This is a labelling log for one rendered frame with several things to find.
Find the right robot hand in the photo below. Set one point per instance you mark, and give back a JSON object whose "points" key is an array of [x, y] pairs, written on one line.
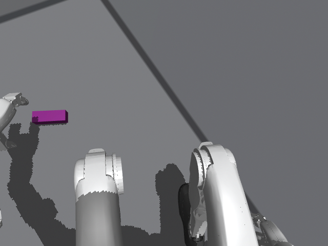
{"points": [[270, 232]]}

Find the left robot hand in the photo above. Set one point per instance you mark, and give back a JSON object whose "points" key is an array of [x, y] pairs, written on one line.
{"points": [[7, 112]]}

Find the small box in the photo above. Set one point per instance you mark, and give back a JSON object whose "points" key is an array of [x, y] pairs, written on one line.
{"points": [[49, 117]]}

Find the right robot foot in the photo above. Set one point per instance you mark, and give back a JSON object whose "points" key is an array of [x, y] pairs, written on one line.
{"points": [[184, 211]]}

